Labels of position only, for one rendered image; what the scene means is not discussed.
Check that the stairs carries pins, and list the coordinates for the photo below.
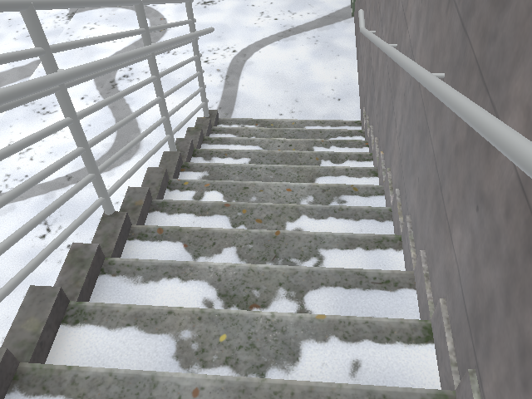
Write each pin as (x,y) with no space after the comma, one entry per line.
(270,270)

